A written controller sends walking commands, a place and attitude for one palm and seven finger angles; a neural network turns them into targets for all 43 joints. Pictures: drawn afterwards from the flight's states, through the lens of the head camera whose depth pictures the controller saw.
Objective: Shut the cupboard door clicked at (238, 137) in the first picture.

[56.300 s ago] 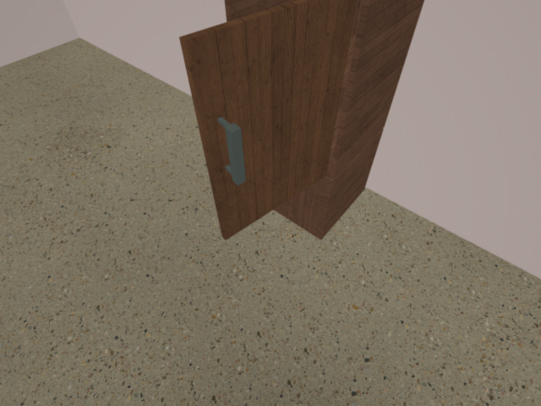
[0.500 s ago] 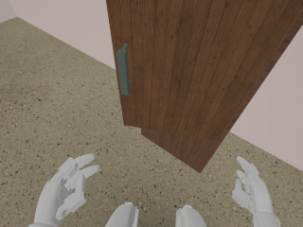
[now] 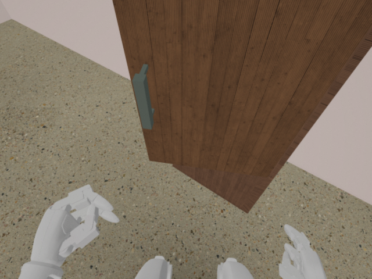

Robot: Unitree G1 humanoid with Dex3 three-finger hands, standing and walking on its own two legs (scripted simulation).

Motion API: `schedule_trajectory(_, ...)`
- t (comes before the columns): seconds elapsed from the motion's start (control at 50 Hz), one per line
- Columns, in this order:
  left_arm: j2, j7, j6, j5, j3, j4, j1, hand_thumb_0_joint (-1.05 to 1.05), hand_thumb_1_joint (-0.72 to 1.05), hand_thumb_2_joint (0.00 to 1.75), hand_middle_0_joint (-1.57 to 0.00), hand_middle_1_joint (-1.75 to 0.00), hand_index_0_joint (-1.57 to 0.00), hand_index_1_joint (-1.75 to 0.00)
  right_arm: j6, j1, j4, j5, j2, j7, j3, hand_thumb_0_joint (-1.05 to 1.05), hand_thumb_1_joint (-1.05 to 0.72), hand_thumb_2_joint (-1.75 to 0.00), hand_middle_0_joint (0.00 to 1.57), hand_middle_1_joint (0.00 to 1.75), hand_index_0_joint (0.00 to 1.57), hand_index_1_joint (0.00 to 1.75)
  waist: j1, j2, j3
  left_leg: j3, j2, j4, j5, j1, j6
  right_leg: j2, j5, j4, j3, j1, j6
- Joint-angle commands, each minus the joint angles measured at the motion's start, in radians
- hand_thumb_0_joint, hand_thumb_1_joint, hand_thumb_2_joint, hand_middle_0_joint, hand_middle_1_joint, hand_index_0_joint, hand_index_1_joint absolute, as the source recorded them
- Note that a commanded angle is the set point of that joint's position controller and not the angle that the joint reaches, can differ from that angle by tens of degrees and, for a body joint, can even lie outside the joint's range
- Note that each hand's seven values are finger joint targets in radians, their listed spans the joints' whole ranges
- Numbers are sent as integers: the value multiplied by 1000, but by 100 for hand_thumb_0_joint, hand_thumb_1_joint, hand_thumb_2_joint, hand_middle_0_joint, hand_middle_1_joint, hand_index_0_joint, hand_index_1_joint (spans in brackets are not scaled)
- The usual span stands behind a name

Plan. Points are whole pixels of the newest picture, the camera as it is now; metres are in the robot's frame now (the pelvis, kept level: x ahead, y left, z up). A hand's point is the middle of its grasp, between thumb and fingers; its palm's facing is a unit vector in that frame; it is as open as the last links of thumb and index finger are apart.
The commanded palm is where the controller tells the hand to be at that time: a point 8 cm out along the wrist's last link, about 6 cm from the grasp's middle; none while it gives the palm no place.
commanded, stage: raise the hand and make a fist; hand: left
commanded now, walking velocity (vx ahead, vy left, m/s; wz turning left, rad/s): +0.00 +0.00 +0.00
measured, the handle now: (146, 98) +0.49 +0.13 +0.09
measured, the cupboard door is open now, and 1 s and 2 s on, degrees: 26 26 26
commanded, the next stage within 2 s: bring the fist close to the handle in 0.96 s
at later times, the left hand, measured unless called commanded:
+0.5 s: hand (95, 208) +0.23 +0.17 +0.09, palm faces -0.06 -1.00 -0.05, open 3.1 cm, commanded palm +0.21 +0.23 +0.10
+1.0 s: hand (96, 204) +0.23 +0.18 +0.09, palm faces -0.07 -1.00 -0.04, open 3.1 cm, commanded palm +0.21 +0.23 +0.10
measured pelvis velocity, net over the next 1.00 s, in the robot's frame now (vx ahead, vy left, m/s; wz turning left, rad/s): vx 0.01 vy -0.01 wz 0.00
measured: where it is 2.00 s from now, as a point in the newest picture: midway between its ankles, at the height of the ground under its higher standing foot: outside the picture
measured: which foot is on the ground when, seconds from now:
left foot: down 0.00-1.00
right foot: down 0.00-1.00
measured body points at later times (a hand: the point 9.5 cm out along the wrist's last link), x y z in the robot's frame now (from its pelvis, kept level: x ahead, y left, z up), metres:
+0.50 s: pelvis +0.01 -0.01 +0.02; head +0.05 -0.01 +0.47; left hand +0.22 +0.23 +0.10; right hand +0.19 -0.24 -0.05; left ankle +0.01 +0.10 -0.65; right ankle +0.03 -0.13 -0.65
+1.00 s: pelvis +0.01 -0.01 +0.03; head +0.05 -0.01 +0.47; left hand +0.23 +0.23 +0.10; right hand +0.19 -0.25 -0.04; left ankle +0.01 +0.10 -0.65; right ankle +0.03 -0.13 -0.65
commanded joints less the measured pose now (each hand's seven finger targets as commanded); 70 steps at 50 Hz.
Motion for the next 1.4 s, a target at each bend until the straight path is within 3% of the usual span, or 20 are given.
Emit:
schedule_trajectory(0.0, 116, -2, -70, -16, 69, -237, -6, 0, 90, 90, -108, -126, -108, -126, -66, -65, -189, 7, -114, -14, -49, 0, -90, -90, 20, 30, 20, 30, 9, 26, -220, -25, -11, -219, 324, 122, -10, 39, 215, -140, 3, 224, -44)
schedule_trajectory(0.08, 131, 19, -65, -17, 94, -225, -13, 0, 90, 90, -115, -134, -115, -134, -47, -58, -188, 6, -113, -15, -49, 0, -90, -90, 20, 30, 20, 30, 12, 17, -199, -24, -11, -232, 351, 131, -12, 45, 246, -151, -2, 249, -44)
schedule_trajectory(0.14, 113, 19, -56, -16, 73, -211, -30, 0, 90, 90, -121, -140, -121, -140, -35, -52, -199, 10, -116, -13, -46, 0, -90, -90, 20, 30, 20, 30, -7, 4, -172, -18, -11, -246, 300, 135, -11, 43, 208, -179, 0, 241, -37)
schedule_trajectory(0.2, 115, 11, -42, -12, 67, -187, -48, 0, 90, 90, -126, -146, -126, -146, -26, -48, -203, 9, -120, -14, -40, 0, -90, -90, 20, 30, 20, 30, -10, 15, -168, -19, -10, -255, 310, 145, -9, 45, 224, -187, 1, 251, -39)
schedule_trajectory(0.24, 128, 5, -35, -17, 79, -171, -72, 0, 90, 90, -130, -150, -130, -150, -22, -43, -206, 10, -124, -15, -37, 0, -90, -90, 20, 30, 20, 30, -16, -13, -153, -18, -11, -263, 280, 139, -8, 44, 196, -210, 4, 260, -36)
schedule_trajectory(0.3, 142, -2, -27, -19, 86, -172, -109, 0, 90, 90, -130, -150, -130, -150, -22, -43, -209, 10, -123, -17, -29, 0, -90, -90, 20, 30, 20, 30, -14, 11, -158, -14, -11, -271, 285, 156, -6, 43, 205, -220, 9, 278, -37)
schedule_trajectory(0.54, 162, -14, -7, -33, 111, -130, -194, 0, 90, 90, -130, -150, -130, -150, -36, -40, -188, 15, -131, -17, -21, 0, -90, -90, 20, 30, 20, 30, -16, 8, -158, -12, -11, -317, 316, 207, -6, 39, 242, -265, 8, 333, -33)
schedule_trajectory(0.62, 150, -21, 4, -37, 111, -69, -172, 0, 90, 90, -130, -150, -130, -150, -36, -43, -187, 15, -133, -16, -22, 0, -90, -90, 20, 30, 20, 30, -10, -27, -126, -9, -14, -328, 302, 188, -6, 36, 227, -281, 10, 342, -32)
schedule_trajectory(0.78, 174, -11, -34, -35, 129, -93, -195, 0, 90, 90, -130, -150, -130, -150, -48, -45, -180, 12, -134, -14, -24, 0, -90, -90, 20, 30, 20, 30, -6, -10, -144, -6, -16, -322, 298, 189, -4, 36, 216, -275, 21, 343, -35)
schedule_trajectory(0.82, 157, -12, -40, -34, 114, -101, -196, 0, 90, 90, -130, -150, -130, -150, -50, -43, -180, 15, -133, -12, -25, 0, -90, -90, 20, 30, 20, 30, -11, 17, -149, -2, -16, -323, 302, 201, -6, 33, 225, -271, 17, 334, -32)
schedule_trajectory(1.02, 155, -20, -20, -36, 113, -99, -194, 0, 90, 90, -130, -150, -130, -150, -48, -46, -180, 19, -134, -15, -26, 0, -90, -90, 20, 30, 20, 30, -16, -19, -159, -8, -15, -318, 298, 196, -3, 35, 223, -269, 13, 331, -29)
schedule_trajectory(1.04, 156, -20, -22, -35, 114, -106, -192, 0, 90, 90, -130, -150, -130, -150, -50, -48, -180, 18, -133, -15, -26, 0, -90, -90, 20, 30, 20, 30, -13, 8, -166, -5, -16, -316, 303, 202, -4, 34, 230, -267, 14, 329, -30)
schedule_trajectory(1.1, 135, -11, -22, -26, 66, -101, -321, 0, 90, 90, -130, -150, -130, -150, -55, -44, -161, 15, -139, -19, -17, 0, -90, -90, 20, 30, 20, 30, -42, 9, -134, -19, -11, -308, 284, 197, -3, 37, 209, -255, 5, 282, -30)
schedule_trajectory(1.18, 137, 4, -6, -7, 49, -55, -406, 0, 90, 90, -130, -150, -130, -150, -56, -41, -148, 15, -146, -24, -16, 0, -90, -90, 20, 30, 20, 30, -49, 0, -140, -25, -9, -305, 259, 190, -2, 35, 179, -254, 6, 263, -30)
schedule_trajectory(1.28, 143, 34, 30, 15, 54, -44, -450, 0, 90, 90, -130, -150, -130, -150, -40, -37, -153, 14, -143, -20, -16, 0, -90, -90, 20, 30, 20, 30, -28, 30, -211, -25, -9, -327, 330, 233, -7, 29, 244, -243, -2, 307, -34)
schedule_trajectory(1.32, 108, 51, 38, 23, 29, -47, -437, 0, 90, 90, -130, -150, -130, -150, -36, -38, -161, 15, -135, -14, -19, 0, -90, -90, 20, 30, 20, 30, -25, 16, -229, -20, -7, -334, 370, 257, -10, 26, 282, -244, -8, 322, -31)
schedule_trajectory(1.38, 113, 83, 43, 33, 39, -5, -445, 0, 90, 90, -130, -150, -130, -150, -23, -33, -154, 12, -138, -9, -19, 0, -90, -90, 20, 30, 20, 30, -25, -17, -197, -21, -5, -343, 361, 240, -12, 27, 275, -253, -11, 323, -32)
